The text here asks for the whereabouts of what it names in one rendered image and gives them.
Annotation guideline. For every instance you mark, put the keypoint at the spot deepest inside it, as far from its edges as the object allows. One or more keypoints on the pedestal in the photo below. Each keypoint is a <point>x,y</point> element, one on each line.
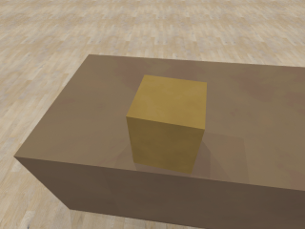
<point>249,172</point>

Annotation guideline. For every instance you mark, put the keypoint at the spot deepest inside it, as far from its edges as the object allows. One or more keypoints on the carton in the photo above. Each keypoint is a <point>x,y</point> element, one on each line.
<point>166,122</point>

